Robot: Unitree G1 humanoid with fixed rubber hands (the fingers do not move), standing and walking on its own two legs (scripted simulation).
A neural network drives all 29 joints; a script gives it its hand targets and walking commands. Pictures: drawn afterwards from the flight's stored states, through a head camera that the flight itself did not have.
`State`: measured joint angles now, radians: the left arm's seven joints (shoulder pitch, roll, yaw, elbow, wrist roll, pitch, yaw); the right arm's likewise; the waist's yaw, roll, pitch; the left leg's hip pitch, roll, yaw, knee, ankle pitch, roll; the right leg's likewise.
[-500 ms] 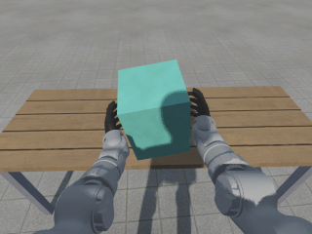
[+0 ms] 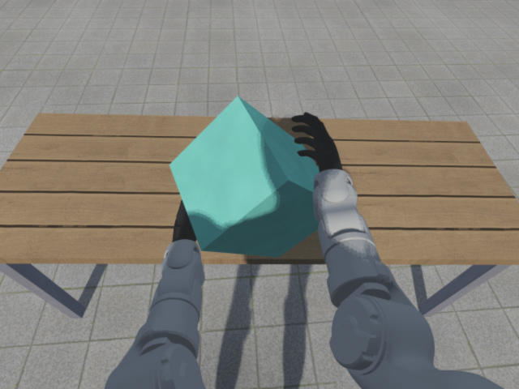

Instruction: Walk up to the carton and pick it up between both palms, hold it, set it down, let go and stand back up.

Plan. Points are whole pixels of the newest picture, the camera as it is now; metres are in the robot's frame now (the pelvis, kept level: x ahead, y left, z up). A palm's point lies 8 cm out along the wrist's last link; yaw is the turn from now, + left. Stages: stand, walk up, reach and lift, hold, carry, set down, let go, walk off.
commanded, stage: reach and lift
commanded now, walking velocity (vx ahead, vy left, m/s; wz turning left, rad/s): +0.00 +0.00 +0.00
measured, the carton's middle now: (261, 187) +0.46 -0.03 +0.03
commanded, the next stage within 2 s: hold in 1.92 s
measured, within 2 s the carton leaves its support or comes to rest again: neither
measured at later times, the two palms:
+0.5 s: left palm (161, 189) +0.40 +0.12 +0.11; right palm (334, 218) +0.36 -0.13 +0.07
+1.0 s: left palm (133, 176) +0.39 +0.15 +0.15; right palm (319, 195) +0.38 -0.10 +0.10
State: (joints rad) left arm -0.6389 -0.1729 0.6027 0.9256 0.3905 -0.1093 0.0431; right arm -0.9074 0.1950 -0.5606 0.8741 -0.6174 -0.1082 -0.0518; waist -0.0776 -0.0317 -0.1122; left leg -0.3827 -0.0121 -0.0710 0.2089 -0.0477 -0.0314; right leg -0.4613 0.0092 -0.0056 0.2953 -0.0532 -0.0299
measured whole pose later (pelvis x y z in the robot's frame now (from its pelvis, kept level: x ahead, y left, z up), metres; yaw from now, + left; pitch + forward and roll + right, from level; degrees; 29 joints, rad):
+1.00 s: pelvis +0.03 +0.02 +0.01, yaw +4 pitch -2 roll -1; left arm -0.53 -0.16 0.26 0.26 0.36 0.36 0.03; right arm -0.49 0.15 -0.18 0.57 -0.10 0.10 -0.23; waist -0.09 -0.05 0.00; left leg -0.09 -0.02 -0.12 0.27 -0.15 0.00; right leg -0.04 0.00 -0.08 0.14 -0.07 0.00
